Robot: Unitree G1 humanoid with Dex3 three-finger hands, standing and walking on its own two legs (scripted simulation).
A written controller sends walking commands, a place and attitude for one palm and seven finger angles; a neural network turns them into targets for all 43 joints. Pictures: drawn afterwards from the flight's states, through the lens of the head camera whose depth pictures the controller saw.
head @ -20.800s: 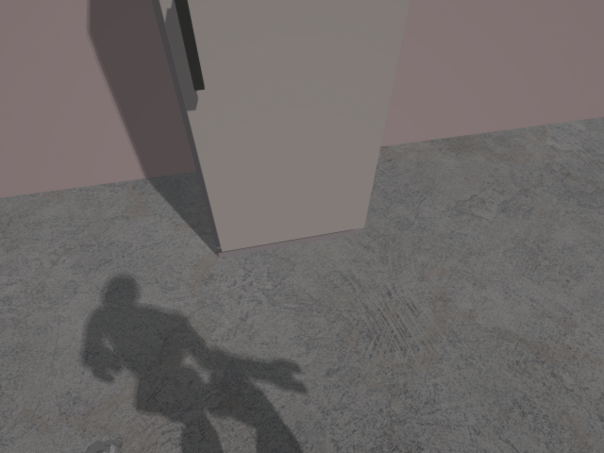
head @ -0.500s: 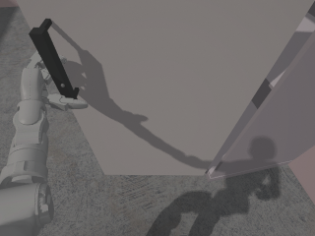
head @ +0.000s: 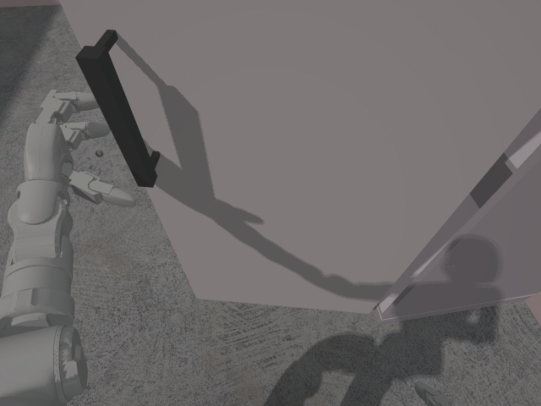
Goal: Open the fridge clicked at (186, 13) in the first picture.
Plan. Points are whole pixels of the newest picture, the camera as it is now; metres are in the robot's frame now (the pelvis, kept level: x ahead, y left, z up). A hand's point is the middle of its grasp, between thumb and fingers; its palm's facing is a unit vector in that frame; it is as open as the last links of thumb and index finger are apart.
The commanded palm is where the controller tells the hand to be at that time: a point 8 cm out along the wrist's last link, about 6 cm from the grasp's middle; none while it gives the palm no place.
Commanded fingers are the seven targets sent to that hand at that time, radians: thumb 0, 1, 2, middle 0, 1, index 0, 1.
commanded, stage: slip the hand off the handle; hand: left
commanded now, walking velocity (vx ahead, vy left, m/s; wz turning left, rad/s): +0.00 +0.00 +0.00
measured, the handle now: (130, 118) +0.47 +0.22 +0.16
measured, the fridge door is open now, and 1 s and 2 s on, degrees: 76 76 76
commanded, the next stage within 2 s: draw the hand back to the body in 1.04 s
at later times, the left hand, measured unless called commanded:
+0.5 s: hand (68, 160) +0.41 +0.30 +0.14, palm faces +0.20 -0.96 -0.22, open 14.7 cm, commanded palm +0.36 +0.34 +0.14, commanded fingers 0.00 -0.55 0.20 -0.25 -1.15 -0.25 -1.15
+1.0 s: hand (41, 217) +0.32 +0.30 +0.13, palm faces +0.23 -0.95 -0.22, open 14.7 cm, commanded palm +0.27 +0.33 +0.14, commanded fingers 0.00 -0.55 0.20 -0.25 -1.15 -0.25 -1.15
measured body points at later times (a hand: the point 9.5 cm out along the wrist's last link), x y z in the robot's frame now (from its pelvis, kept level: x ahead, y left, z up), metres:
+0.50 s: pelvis +0.00 +0.01 -0.01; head +0.05 +0.02 +0.44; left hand +0.39 +0.35 +0.15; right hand +0.04 -0.26 -0.12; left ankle -0.02 +0.12 -0.72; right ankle +0.01 -0.13 -0.72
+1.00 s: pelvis -0.01 +0.00 +0.00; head +0.02 +0.00 +0.44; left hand +0.30 +0.35 +0.14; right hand +0.16 -0.24 -0.09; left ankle -0.02 +0.12 -0.72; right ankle +0.01 -0.13 -0.72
